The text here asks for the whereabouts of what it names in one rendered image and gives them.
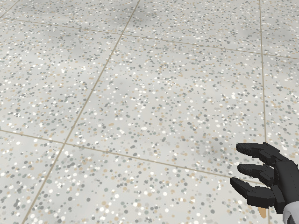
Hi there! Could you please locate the right robot hand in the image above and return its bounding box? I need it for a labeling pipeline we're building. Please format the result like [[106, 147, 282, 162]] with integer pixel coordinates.
[[230, 142, 299, 215]]

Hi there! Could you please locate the robot right forearm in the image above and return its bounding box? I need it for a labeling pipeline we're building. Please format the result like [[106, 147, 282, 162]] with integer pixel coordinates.
[[282, 201, 299, 224]]

